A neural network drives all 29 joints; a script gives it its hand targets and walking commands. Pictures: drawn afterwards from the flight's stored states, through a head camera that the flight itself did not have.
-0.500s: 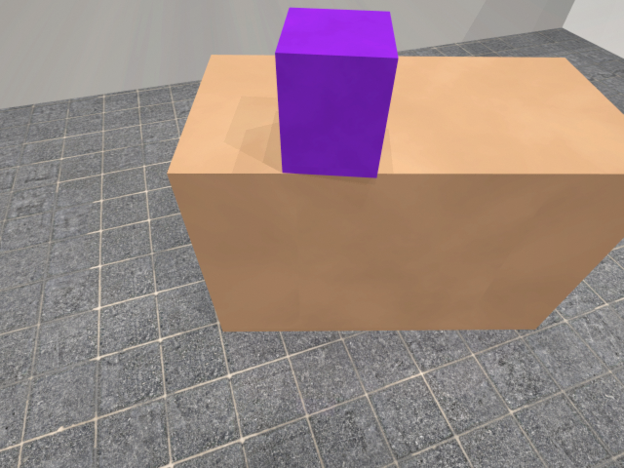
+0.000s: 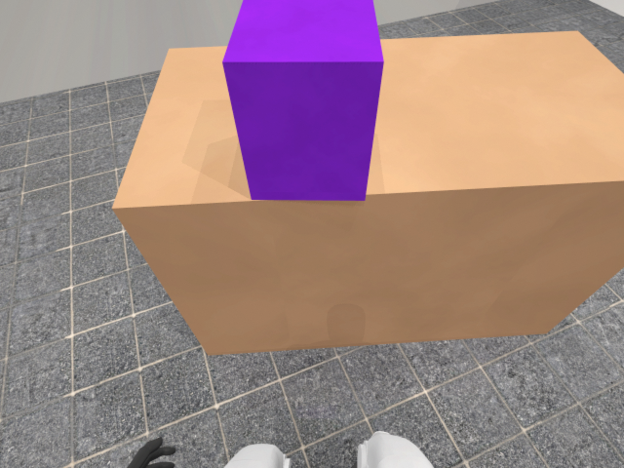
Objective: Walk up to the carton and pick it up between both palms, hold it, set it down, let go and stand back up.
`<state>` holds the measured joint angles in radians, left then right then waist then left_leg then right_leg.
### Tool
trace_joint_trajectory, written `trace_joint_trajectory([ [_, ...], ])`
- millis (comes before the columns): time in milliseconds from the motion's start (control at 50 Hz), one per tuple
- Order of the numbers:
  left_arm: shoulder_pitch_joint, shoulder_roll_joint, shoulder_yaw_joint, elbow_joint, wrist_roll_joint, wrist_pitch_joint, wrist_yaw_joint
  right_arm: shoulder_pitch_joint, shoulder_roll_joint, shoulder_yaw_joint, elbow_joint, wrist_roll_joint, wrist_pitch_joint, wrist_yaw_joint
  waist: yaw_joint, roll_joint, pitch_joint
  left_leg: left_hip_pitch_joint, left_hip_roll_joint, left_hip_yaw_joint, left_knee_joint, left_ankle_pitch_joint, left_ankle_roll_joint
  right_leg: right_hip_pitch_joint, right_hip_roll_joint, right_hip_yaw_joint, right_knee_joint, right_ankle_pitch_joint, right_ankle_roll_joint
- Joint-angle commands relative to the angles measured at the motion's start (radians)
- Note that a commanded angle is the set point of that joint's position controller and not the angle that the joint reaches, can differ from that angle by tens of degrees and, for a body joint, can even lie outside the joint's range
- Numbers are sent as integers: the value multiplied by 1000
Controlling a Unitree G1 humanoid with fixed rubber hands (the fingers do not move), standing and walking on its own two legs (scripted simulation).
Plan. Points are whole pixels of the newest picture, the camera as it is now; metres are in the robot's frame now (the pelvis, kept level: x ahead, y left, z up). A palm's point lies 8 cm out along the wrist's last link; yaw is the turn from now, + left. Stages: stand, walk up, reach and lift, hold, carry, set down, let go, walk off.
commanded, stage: walk up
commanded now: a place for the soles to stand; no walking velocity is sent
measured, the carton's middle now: (308, 102) +0.64 +0.02 +0.11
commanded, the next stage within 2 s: none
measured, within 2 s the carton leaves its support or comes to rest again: neither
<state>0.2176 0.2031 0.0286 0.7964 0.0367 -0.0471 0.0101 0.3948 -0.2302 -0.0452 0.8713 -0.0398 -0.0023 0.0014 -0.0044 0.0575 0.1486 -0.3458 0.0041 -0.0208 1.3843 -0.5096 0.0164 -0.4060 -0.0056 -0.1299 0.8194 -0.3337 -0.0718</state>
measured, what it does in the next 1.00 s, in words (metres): walks ahead: left foot, then right foot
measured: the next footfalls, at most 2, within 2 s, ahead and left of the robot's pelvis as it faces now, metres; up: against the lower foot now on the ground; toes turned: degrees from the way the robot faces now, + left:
left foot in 0.22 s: +0.19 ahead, +0.15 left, +0.00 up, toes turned +6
right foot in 0.56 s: +0.29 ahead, -0.15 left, +0.00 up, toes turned -1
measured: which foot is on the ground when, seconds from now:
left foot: up 0.00-0.20, down 0.22-0.58, up 0.60-0.86, down 0.88-1.00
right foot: down 0.00-0.24, up 0.26-0.54, down 0.56-1.00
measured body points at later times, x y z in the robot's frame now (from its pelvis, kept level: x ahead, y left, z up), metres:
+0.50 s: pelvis +0.14 +0.00 +0.01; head +0.14 +0.02 +0.46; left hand +0.19 +0.27 -0.12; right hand +0.19 -0.27 -0.10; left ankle +0.15 +0.15 -0.70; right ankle +0.20 -0.13 -0.66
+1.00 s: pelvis +0.23 -0.02 +0.01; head +0.26 -0.01 +0.46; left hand +0.32 +0.25 -0.11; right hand +0.35 -0.26 -0.10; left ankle +0.28 +0.10 -0.70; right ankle +0.25 -0.15 -0.70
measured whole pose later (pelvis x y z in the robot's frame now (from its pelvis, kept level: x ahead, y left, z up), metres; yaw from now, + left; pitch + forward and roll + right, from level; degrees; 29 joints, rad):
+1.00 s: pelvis +0.23 -0.02 +0.01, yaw +0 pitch -4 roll +0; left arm 0.29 0.28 -0.01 0.69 -0.01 0.03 0.01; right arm 0.23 -0.23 0.00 0.71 0.00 0.01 0.01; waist 0.01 -0.03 0.12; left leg -0.38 0.01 0.05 0.79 -0.35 0.02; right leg -0.34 -0.05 -0.01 0.83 -0.45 0.02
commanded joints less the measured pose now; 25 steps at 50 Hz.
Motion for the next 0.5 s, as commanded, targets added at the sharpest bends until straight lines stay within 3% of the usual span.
trace_joint_trajectory([
  [0,99,205,56,-57,1,-21,9,92,-82,-30,-135,-3,-28,18,20,-129,-22,-216,84,-83,-50,44,-5,107,-366,456,-555,-85,-211],
  [60,104,222,53,-56,7,-37,9,28,-82,-38,-183,3,-29,29,32,-154,-37,-205,112,-58,-301,11,-12,121,-366,388,-524,39,-215],
  [100,104,239,55,-50,9,-34,9,11,-74,-42,-202,6,-38,35,30,-156,-52,-122,116,-25,-461,51,-7,84,-344,317,-496,13,-195],
  [140,62,252,55,-50,1,-18,-1,54,-71,-54,-207,6,-53,39,-13,-148,-84,79,67,41,-640,180,9,-34,-284,234,-417,-104,-149],
  [160,39,239,48,-56,-6,-6,-10,138,-81,-67,-192,5,-61,36,-58,-107,-114,244,27,81,-720,263,18,-139,-243,177,-333,-240,-111],
  [180,50,193,34,-63,-5,6,-18,216,-118,-82,-170,-6,-65,29,-90,-27,-139,393,-20,100,-704,241,29,-262,-185,121,-229,-399,-66],
  [200,49,140,11,-85,-5,15,-27,291,-180,-100,-162,-13,-65,16,-138,138,-150,441,79,-106,-810,-54,84,-395,-95,24,21,-496,1],
  [220,45,114,5,-130,-12,31,-39,274,-305,-121,-198,-12,-64,-4,-155,312,-108,263,390,-710,-1190,-603,226,-443,37,11,401,-393,57],
  [240,51,192,35,-138,8,57,-42,169,-319,-116,-199,0,-50,-27,-106,150,3,129,481,-891,-1289,-716,308,-424,-49,153,502,-311,71],
  [260,63,227,36,-122,7,70,-50,99,-280,-103,-219,7,-54,-40,-76,63,52,123,452,-774,-1255,-607,297,-433,-77,174,538,-200,88],
  [280,74,218,35,-106,4,70,-53,68,-266,-94,-225,-2,-61,-44,-64,63,75,117,422,-654,-1216,-456,293,-442,-84,175,537,-144,93],
  [340,150,213,51,-94,14,58,-56,-13,-230,-71,-232,-18,-78,-35,-23,91,15,44,367,-444,-1175,-238,261,-289,-106,213,450,-105,112],
  [420,140,170,50,-126,-8,48,-70,-42,-236,-57,-220,-19,-87,-30,-19,147,2,50,323,-251,-1104,-23,240,-204,-120,194,209,-110,102],
  [480,151,150,52,-138,-15,27,-71,-49,-252,-56,-219,-14,-69,-22,-18,140,-29,-15,292,-133,-1021,1,216,-28,-87,102,1,-91,77],
])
